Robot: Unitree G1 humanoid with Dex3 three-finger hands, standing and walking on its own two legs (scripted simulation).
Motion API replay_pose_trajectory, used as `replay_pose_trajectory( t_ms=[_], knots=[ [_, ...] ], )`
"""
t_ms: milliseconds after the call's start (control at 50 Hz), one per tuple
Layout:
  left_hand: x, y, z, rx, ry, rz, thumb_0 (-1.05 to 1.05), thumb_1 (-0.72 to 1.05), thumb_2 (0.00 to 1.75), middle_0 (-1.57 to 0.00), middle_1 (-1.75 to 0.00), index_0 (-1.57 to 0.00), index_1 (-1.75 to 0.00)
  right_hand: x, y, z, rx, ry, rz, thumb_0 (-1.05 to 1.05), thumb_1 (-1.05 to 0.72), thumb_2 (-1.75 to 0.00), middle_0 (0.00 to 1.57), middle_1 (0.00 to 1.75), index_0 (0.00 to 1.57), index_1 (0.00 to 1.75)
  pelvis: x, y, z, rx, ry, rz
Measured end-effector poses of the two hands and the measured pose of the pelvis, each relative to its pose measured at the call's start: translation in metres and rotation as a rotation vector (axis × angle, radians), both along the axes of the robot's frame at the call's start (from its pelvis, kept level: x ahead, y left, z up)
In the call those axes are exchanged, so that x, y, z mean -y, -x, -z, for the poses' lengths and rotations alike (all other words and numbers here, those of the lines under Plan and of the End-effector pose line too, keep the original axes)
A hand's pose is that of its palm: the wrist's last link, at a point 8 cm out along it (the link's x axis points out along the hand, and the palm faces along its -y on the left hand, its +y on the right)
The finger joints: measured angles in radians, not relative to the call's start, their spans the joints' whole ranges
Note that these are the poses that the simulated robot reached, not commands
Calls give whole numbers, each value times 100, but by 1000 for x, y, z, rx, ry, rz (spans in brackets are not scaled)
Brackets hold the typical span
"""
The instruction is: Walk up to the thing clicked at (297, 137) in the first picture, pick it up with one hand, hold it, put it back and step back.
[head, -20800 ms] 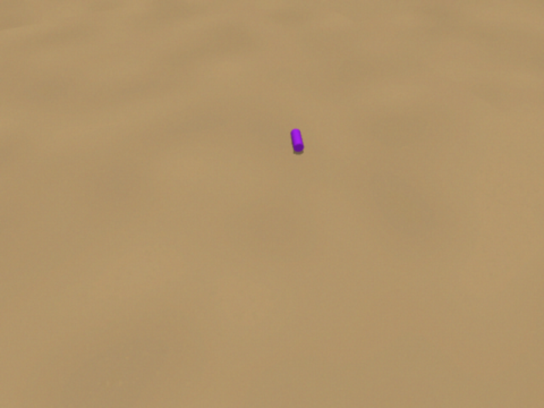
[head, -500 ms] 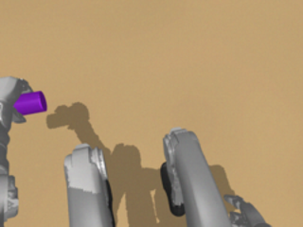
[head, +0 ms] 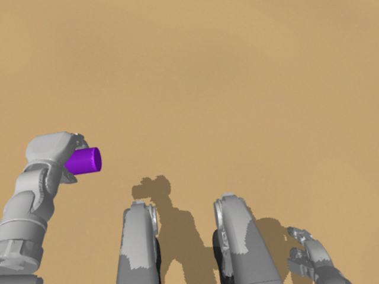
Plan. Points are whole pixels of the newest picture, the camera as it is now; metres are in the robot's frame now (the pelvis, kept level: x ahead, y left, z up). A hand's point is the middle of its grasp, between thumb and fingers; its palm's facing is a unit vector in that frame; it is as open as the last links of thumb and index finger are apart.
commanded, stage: lift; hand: left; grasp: from above
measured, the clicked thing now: (67, 163) +0.40 +0.28 -0.10
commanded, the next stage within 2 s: hold in 0.82 s
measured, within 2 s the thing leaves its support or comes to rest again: neither
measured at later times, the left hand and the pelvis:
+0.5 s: hand (40, 152) +0.35 +0.24 +0.08, palm faces -0.45 -0.09 -0.89, open 8.5 cm; pelvis +0.04 -0.01 +0.15, yaw +2 degrees
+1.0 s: hand (25, 115) +0.38 +0.23 +0.14, palm faces -0.46 -0.10 -0.88, open 8.6 cm; pelvis +0.08 +0.00 +0.22, yaw +1 degrees
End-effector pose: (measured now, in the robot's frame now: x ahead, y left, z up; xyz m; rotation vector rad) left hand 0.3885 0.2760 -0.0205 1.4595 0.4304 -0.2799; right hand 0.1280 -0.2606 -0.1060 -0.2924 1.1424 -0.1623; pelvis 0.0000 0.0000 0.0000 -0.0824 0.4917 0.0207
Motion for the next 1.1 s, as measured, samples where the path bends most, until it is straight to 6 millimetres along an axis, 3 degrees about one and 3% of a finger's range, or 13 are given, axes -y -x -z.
replay_pose_trajectory(
  t_ms=[160, 300, 460, 700, 1100],
  knots=[
    [8, 18, -76, 1, -13, -19, 1, 22, 28, -82, -41, -86, -37, -4, -7, -63, 67, -23, 29, 0, -90, -90, 20, 30, 20, 30, 2, -9, -64, 88, -25, -5],
    [14, 30, -117, -37, -7, -28, 1, 22, 28, -81, -42, -85, -39, 0, -7, -108, 106, -21, 47, 0, -90, -90, 20, 30, 20, 30, 4, -18, -109, 154, -39, -7],
    [29, 32, -147, -27, -7, -10, 1, 23, 27, -80, -44, -84, -41, 5, -10, -145, 107, -13, 64, 0, -91, -90, 20, 30, 20, 30, 5, -33, -147, 206, -49, -10],
    [39, 4, -196, 1, -31, -60, 1, 20, 35, -79, -49, -82, -46, 4, -17, -184, 95, -34, 94, 0, -90, -90, 20, 30, 20, 30, 5, -56, -191, 275, -64, -1],
    [42, -6, -235, -12, -38, -37, 0, 18, 39, -79, -49, -83, -46, 4, -55, -220, 129, -51, 82, 0, -90, -89, 20, 30, 20, 30, 4, -85, -225, 347, -79, 2]
  ],
)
